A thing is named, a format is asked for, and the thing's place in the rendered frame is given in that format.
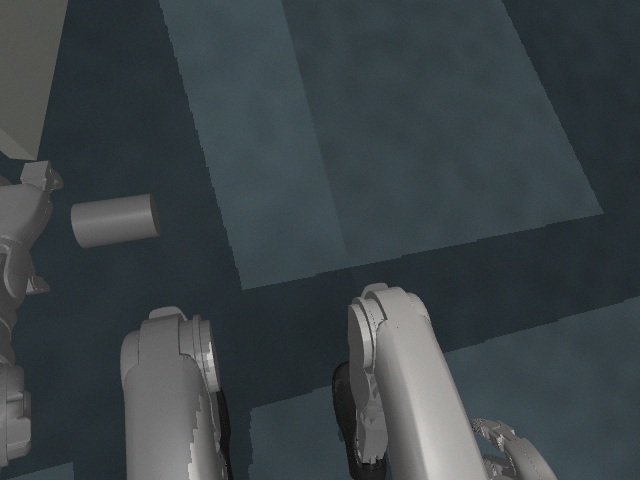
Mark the left robot arm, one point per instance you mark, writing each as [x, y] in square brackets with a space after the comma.
[15, 402]

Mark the left robot hand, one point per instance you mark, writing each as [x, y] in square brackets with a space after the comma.
[25, 210]

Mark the left robot foot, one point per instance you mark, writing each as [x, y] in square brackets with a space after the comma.
[225, 435]

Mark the right robot hand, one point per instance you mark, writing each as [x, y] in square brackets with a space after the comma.
[524, 462]

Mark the right robot foot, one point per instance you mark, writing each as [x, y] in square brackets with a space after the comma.
[345, 410]

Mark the can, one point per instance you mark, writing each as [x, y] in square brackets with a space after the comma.
[117, 220]

